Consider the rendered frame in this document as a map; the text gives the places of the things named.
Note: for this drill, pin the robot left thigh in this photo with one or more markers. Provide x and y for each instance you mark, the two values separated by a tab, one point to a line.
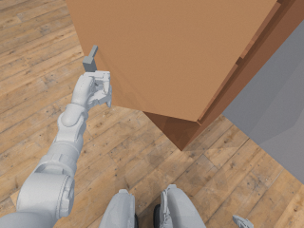
118	211

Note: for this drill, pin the robot right shin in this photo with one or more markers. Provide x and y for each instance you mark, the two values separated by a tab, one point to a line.
165	220

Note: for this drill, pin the right robot hand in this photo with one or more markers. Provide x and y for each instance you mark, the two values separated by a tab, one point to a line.
241	222

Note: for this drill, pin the robot left upper arm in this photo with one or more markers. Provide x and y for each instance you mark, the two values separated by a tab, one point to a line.
46	197

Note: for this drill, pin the left robot hand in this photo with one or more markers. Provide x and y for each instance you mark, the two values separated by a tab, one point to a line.
87	94

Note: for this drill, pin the left robot forearm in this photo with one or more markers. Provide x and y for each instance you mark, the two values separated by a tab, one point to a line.
66	147

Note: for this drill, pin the cupboard door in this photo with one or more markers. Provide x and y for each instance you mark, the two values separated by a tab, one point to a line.
167	57

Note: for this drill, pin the handle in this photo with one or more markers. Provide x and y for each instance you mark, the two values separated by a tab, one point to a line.
89	62

